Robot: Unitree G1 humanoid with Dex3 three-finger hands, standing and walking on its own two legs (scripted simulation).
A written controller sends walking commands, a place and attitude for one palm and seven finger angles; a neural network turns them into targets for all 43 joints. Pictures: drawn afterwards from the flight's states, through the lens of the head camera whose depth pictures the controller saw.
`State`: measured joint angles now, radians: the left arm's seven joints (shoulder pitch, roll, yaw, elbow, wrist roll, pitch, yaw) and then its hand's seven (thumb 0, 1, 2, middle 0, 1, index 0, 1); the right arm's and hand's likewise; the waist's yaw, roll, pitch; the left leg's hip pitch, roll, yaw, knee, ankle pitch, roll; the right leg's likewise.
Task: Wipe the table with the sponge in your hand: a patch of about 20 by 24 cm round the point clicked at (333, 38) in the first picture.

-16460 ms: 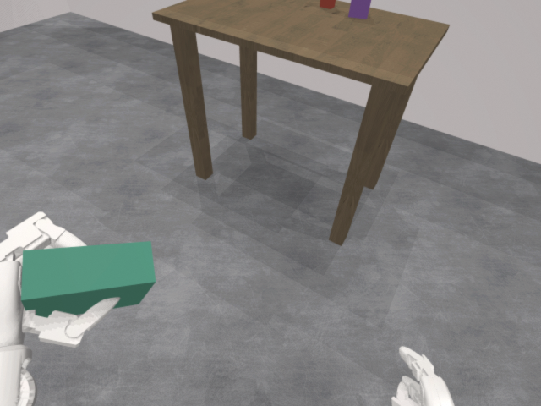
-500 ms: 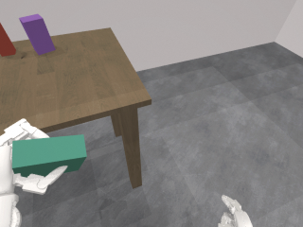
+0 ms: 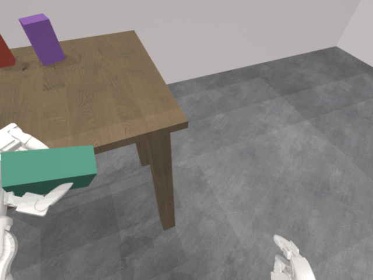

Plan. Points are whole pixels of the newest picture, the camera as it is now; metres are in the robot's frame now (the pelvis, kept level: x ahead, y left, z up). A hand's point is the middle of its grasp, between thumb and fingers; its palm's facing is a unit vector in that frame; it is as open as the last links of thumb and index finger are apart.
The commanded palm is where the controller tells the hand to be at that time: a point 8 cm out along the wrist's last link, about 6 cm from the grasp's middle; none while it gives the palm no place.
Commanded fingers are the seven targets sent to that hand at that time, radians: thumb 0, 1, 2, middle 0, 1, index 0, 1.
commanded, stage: look again from close up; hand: left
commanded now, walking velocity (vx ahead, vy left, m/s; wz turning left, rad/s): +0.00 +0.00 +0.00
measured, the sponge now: (65, 170) +0.25 +0.23 +0.16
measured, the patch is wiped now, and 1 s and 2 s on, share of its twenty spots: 0.00 0.00 0.00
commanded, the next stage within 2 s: shuffle to correct the standing spot in 0.04 s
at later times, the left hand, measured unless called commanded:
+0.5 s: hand (36, 157) +0.27 +0.29 +0.15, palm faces +0.40 -0.84 -0.35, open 8.9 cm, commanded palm +0.21 +0.32 +0.18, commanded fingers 0.00 0.10 1.30 -1.20 -1.60 -1.20 -1.60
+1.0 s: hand (32, 124) +0.33 +0.33 +0.17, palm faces +0.36 -0.80 -0.49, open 8.9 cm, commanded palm +0.28 +0.37 +0.18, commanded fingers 0.00 0.10 1.30 -1.20 -1.60 -1.20 -1.60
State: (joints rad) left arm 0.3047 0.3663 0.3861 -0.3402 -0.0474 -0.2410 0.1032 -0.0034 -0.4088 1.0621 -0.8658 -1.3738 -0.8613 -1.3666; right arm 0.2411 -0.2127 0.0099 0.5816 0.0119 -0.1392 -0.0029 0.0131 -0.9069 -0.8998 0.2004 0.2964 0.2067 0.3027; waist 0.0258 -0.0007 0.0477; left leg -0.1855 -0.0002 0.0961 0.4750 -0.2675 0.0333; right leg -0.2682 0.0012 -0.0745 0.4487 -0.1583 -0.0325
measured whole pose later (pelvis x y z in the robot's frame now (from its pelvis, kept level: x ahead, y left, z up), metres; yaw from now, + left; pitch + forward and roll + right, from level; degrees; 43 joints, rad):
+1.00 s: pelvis +0.12 +0.09 -0.02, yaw +1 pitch +0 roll -2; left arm 0.48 0.43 0.41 -0.53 -0.02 -0.25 0.10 0.00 -0.40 1.06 -0.86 -1.39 -0.85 -1.38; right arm 0.27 -0.17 0.02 0.57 0.00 -0.11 0.01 0.01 -0.90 -0.90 0.20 0.30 0.21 0.30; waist -0.02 0.02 0.05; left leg -0.29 -0.02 0.04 0.73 -0.41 0.06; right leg -0.31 0.01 -0.14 0.59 -0.27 -0.06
